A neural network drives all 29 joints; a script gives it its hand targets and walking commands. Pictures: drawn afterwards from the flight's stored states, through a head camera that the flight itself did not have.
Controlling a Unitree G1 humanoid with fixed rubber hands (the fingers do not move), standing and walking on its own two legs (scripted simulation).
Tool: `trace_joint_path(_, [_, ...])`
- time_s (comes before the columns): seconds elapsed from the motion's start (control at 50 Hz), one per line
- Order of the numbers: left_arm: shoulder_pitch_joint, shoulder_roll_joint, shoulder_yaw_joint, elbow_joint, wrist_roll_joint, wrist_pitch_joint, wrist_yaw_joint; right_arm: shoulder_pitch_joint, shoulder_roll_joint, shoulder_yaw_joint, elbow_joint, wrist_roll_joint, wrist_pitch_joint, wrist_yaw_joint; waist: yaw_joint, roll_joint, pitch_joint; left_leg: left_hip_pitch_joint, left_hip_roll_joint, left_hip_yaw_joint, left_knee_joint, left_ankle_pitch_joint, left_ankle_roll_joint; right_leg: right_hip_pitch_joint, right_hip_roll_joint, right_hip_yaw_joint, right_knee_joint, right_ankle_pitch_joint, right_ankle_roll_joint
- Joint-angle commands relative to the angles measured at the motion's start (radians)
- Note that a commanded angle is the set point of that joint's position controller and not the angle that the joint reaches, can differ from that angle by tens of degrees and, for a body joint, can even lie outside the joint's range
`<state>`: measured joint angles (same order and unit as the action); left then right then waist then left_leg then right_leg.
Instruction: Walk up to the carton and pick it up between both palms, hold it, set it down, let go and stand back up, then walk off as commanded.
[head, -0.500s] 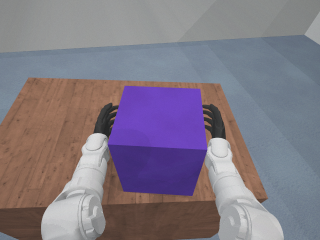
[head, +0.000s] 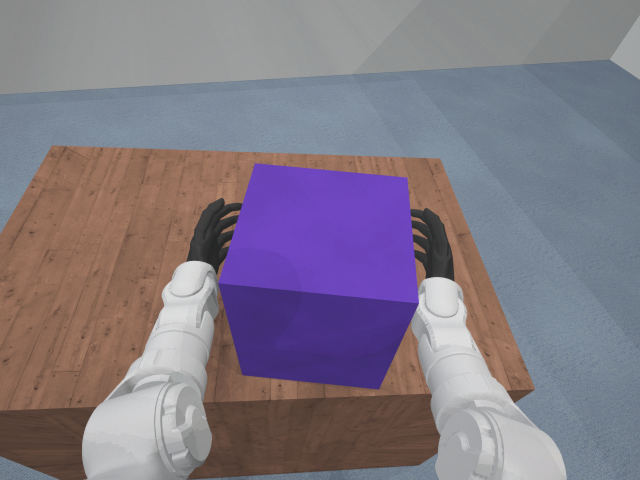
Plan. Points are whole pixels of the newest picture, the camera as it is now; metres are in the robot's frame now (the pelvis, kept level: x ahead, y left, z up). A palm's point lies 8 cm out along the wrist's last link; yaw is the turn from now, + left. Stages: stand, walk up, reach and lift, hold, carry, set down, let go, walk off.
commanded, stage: set down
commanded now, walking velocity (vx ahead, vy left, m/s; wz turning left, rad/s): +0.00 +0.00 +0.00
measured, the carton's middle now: (320, 282) +0.40 +0.00 -0.01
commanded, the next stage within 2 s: none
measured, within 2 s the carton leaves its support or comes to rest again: rests again in 0.28 s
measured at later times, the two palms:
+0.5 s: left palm (193, 260) +0.42 +0.18 +0.02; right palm (422, 288) +0.38 -0.14 +0.02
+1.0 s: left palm (174, 288) +0.36 +0.19 +0.03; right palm (427, 317) +0.33 -0.13 +0.03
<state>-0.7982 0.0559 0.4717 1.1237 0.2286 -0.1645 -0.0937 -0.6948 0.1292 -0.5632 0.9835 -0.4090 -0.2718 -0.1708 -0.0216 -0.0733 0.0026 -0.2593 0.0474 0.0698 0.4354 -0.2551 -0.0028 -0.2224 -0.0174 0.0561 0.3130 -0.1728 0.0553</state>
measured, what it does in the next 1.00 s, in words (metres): shifts its weight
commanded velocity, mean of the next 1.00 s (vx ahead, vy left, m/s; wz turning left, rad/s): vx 0.00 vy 0.00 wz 0.00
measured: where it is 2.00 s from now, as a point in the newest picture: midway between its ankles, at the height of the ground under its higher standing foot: outside the picture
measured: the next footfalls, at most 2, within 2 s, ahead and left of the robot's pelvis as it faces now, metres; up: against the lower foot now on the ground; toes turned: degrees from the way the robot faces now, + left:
none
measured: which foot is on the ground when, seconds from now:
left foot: down 0.00-1.00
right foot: down 0.00-1.00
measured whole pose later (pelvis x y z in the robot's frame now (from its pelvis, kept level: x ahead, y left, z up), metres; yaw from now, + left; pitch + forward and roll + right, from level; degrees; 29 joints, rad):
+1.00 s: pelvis -0.06 +0.02 -0.03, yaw +0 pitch +12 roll -3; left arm -0.91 0.20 0.06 1.37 -0.02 -0.26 0.00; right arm -0.73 -0.03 -0.14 1.19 0.18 -0.32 -0.20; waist -0.04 -0.05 -0.14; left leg -0.63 0.05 0.06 0.70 -0.28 0.01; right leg -0.57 -0.02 0.06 0.54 -0.18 0.07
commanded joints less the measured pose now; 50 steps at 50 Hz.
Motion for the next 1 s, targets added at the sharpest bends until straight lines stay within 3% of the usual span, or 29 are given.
trace_joint_path(0.0, [-0.588, -0.132, -0.049, 0.033, 0.175, -0.040, -0.058, -0.464, 0.347, 0.137, 0.034, -0.055, -0.032, 0.112, 0.028, 0.097, -0.341, -0.091, -0.065, 0.075, -0.045, 0.353, -0.024, 0.237, 0.010, -0.130, 0.055, 0.267, -0.013])
trace_joint_path(0.02, [-0.596, -0.075, -0.044, 0.031, 0.165, -0.043, -0.041, -0.458, 0.283, 0.122, 0.003, -0.041, -0.037, 0.101, 0.026, 0.103, -0.390, -0.071, -0.061, 0.070, -0.048, 0.354, -0.029, 0.253, 0.013, -0.132, 0.051, 0.265, -0.017])
trace_joint_path(0.04, [-0.558, -0.046, -0.022, 0.036, 0.173, -0.043, -0.034, -0.458, 0.287, 0.147, -0.001, -0.025, -0.036, 0.099, 0.063, 0.094, -0.387, -0.091, -0.056, 0.075, -0.040, 0.360, -0.018, 0.245, 0.009, -0.122, 0.056, 0.275, -0.012])
trace_joint_path(0.16, [-0.564, 0.247, -0.124, 0.058, 0.007, -0.071, 0.050, -0.491, -0.045, 0.220, -0.022, 0.149, -0.070, 0.026, 0.038, 0.127, -0.565, -0.157, -0.065, 0.067, 0.019, 0.372, -0.033, 0.251, 0.030, -0.096, 0.116, 0.384, -0.017])
trace_joint_path(0.22, [-0.591, 0.305, -0.178, 0.065, -0.103, -0.117, 0.077, -0.519, -0.103, 0.284, -0.043, 0.227, -0.084, 0.006, 0.026, 0.100, -0.701, -0.185, -0.067, 0.051, 0.070, 0.423, -0.028, 0.246, 0.038, -0.074, 0.164, 0.459, -0.017])
trace_joint_path(0.26, [-0.660, 0.342, -0.245, 0.084, -0.175, -0.141, 0.103, -0.549, -0.167, 0.295, 0.010, 0.286, -0.082, -0.012, -0.009, 0.137, -0.760, -0.192, -0.067, 0.039, 0.115, 0.452, -0.041, 0.176, 0.049, -0.081, 0.198, 0.459, -0.025])
trace_joint_path(0.32, [-0.666, 0.344, -0.306, 0.144, -0.273, -0.182, 0.110, -0.581, -0.183, 0.356, -0.009, 0.361, -0.089, -0.020, 0.018, 0.142, -0.868, -0.197, -0.060, 0.027, 0.179, 0.508, -0.060, 0.075, 0.047, -0.081, 0.232, 0.474, -0.035])
trace_joint_path(0.34, [-0.693, 0.336, -0.342, 0.158, -0.300, -0.190, 0.113, -0.594, -0.205, 0.359, 0.007, 0.374, -0.092, -0.027, -0.001, 0.150, -0.879, -0.178, -0.059, 0.025, 0.197, 0.527, -0.069, 0.040, 0.056, -0.096, 0.230, 0.469, -0.044])
trace_joint_path(0.38, [-0.708, 0.352, -0.372, 0.158, -0.332, -0.206, 0.122, -0.599, -0.233, 0.388, 0.034, 0.434, -0.095, -0.019, 0.020, 0.209, -0.917, -0.094, -0.053, 0.013, 0.233, 0.632, -0.091, -0.032, 0.062, -0.104, 0.241, 0.454, -0.058])
trace_joint_path(0.44, [-0.686, 0.334, -0.428, 0.196, -0.370, -0.193, 0.116, -0.594, -0.282, 0.430, 0.045, 0.487, -0.098, -0.019, 0.020, 0.214, -0.917, -0.001, -0.037, -0.008, 0.258, 0.693, -0.115, -0.160, 0.077, -0.125, 0.226, 0.388, -0.063])
trace_joint_path(0.46, [-0.678, 0.321, -0.435, 0.202, -0.369, -0.186, 0.116, -0.584, -0.298, 0.419, 0.080, 0.492, -0.111, -0.019, -0.006, 0.212, -0.909, 0.034, -0.034, -0.020, 0.270, 0.732, -0.125, -0.177, 0.085, -0.129, 0.224, 0.390, -0.065])
trace_joint_path(0.48, [-0.695, 0.332, -0.429, 0.220, -0.375, -0.180, 0.114, -0.622, -0.308, 0.437, 0.072, 0.507, -0.100, -0.017, 0.028, 0.231, -0.886, 0.032, -0.036, -0.022, 0.266, 0.714, -0.126, -0.220, 0.084, -0.126, 0.216, 0.327, -0.072])
trace_joint_path(0.5, [-0.666, 0.331, -0.433, 0.231, -0.379, -0.172, 0.112, -0.601, -0.315, 0.459, 0.089, 0.531, -0.103, -0.015, 0.026, 0.222, -0.841, 0.032, -0.034, -0.022, 0.258, 0.703, -0.124, -0.216, 0.080, -0.126, 0.212, 0.322, -0.066])
trace_joint_path(0.52, [-0.692, 0.337, -0.453, 0.220, -0.390, -0.172, 0.111, -0.626, -0.347, 0.443, 0.093, 0.540, -0.103, -0.013, 0.008, 0.234, -0.844, 0.066, -0.028, -0.026, 0.261, 0.704, -0.132, -0.246, 0.083, -0.131, 0.208, 0.291, -0.065])
trace_joint_path(0.58, [-0.630, 0.342, -0.426, 0.179, -0.381, -0.171, 0.112, -0.566, -0.354, 0.486, 0.063, 0.547, -0.124, -0.007, 0.038, 0.228, -0.868, 0.099, -0.028, -0.036, 0.261, 0.752, -0.135, -0.240, 0.085, -0.137, 0.213, 0.306, -0.060])
trace_joint_path(0.6, [-0.562, 0.301, -0.474, 0.101, -0.396, -0.168, 0.109, -0.507, -0.388, 0.458, 0.054, 0.552, -0.135, -0.008, -0.016, 0.245, -0.892, 0.156, -0.021, -0.052, 0.265, 0.802, -0.149, -0.234, 0.094, -0.151, 0.206, 0.345, -0.069])
trace_joint_path(0.62, [-0.512, 0.301, -0.460, 0.088, -0.379, -0.157, 0.101, -0.461, -0.372, 0.481, 0.054, 0.561, -0.149, -0.003, 0.007, 0.244, -0.845, 0.151, -0.013, -0.056, 0.262, 0.827, -0.152, -0.235, 0.091, -0.147, 0.207, 0.334, -0.061])
trace_joint_path(0.64, [-0.583, 0.324, -0.458, 0.072, -0.374, -0.162, 0.107, -0.507, -0.399, 0.445, 0.089, 0.551, -0.152, -0.005, -0.019, 0.268, -0.860, 0.144, -0.019, -0.053, 0.264, 0.803, -0.158, -0.252, 0.092, -0.151, 0.201, 0.311, -0.063])
trace_joint_path(0.66, [-0.641, 0.342, -0.448, 0.132, -0.383, -0.167, 0.112, -0.581, -0.396, 0.453, 0.081, 0.546, -0.139, -0.002, 0.017, 0.253, -0.821, 0.087, -0.026, -0.038, 0.256, 0.716, -0.151, -0.279, 0.084, -0.147, 0.204, 0.230, -0.064])
trace_joint_path(0.68, [-0.567, 0.329, -0.457, 0.084, -0.386, -0.158, 0.109, -0.495, -0.388, 0.465, 0.047, 0.559, -0.144, -0.009, -0.003, 0.231, -0.842, 0.108, -0.031, -0.043, 0.255, 0.706, -0.150, -0.212, 0.087, -0.144, 0.205, 0.301, -0.061])
trace_joint_path(0.74, [-0.463, 0.316, -0.438, 0.100, -0.376, -0.146, 0.092, -0.418, -0.377, 0.519, 0.027, 0.576, -0.143, -0.016, 0.013, 0.192, -0.827, 0.113, -0.039, -0.038, 0.239, 0.702, -0.128, -0.136, 0.087, -0.134, 0.203, 0.385, -0.051])
trace_joint_path(0.78, [-0.604, 0.345, -0.452, 0.144, -0.393, -0.163, 0.097, -0.551, -0.405, 0.475, 0.065, 0.570, -0.129, -0.017, 0.001, 0.216, -0.781, 0.039, -0.036, -0.042, 0.226, 0.565, -0.130, -0.217, 0.081, -0.141, 0.203, 0.234, -0.056])
trace_joint_path(0.8, [-0.423, 0.305, -0.464, 0.091, -0.386, -0.149, 0.089, -0.364, -0.386, 0.520, 0.038, 0.588, -0.140, -0.020, -0.013, 0.188, -0.748, 0.082, -0.043, -0.047, 0.218, 0.601, -0.123, -0.137, 0.085, -0.138, 0.204, 0.338, -0.055])
trace_joint_path(0.82, [-0.519, 0.348, -0.438, 0.132, -0.383, -0.155, 0.092, -0.468, -0.394, 0.488, 0.041, 0.570, -0.126, -0.026, 0.000, 0.189, -0.756, 0.030, -0.046, -0.034, 0.214, 0.505, -0.116, -0.172, 0.077, -0.136, 0.199, 0.252, -0.053])
trace_joint_path(0.86, [-0.452, 0.339, -0.442, 0.135, -0.380, -0.153, 0.091, -0.390, -0.375, 0.518, 0.058, 0.585, -0.111, -0.030, -0.003, 0.168, -0.686, 0.013, -0.048, -0.032, 0.188, 0.408, -0.095, -0.156, 0.070, -0.131, 0.212, 0.237, -0.047])
trace_joint_path(0.88, [-0.420, 0.337, -0.426, 0.121, -0.378, -0.152, 0.086, -0.365, -0.350, 0.544, 0.001, 0.588, -0.117, -0.030, 0.018, 0.145, -0.696, -0.011, -0.060, -0.028, 0.191, 0.382, -0.081, -0.120, 0.070, -0.121, 0.211, 0.246, -0.048])
trace_joint_path(0.92, [-0.509, 0.344, -0.458, 0.162, -0.403, -0.151, 0.084, -0.446, -0.350, 0.523, 0.023, 0.601, -0.083, -0.035, 0.012, 0.154, -0.608, -0.086, -0.055, -0.030, 0.158, 0.218, -0.072, -0.176, 0.052, -0.122, 0.207, 0.100, -0.050])
trace_joint_path(0.94, [-0.530, 0.350, -0.463, 0.146, -0.403, -0.154, 0.090, -0.444, -0.369, 0.496, 0.042, 0.587, -0.074, -0.035, -0.015, 0.161, -0.592, -0.090, -0.056, -0.042, 0.143, 0.155, -0.074, -0.157, 0.057, -0.126, 0.206, 0.076, -0.054])
trace_joint_path(0.98, [-0.471, 0.329, -0.496, 0.133, -0.417, -0.151, 0.086, -0.408, -0.353, 0.516, -0.004, 0.593, -0.068, -0.038, -0.009, 0.155, -0.594, -0.096, -0.048, -0.050, 0.134, 0.106, -0.062, -0.176, 0.053, -0.129, 0.223, 0.067, -0.053])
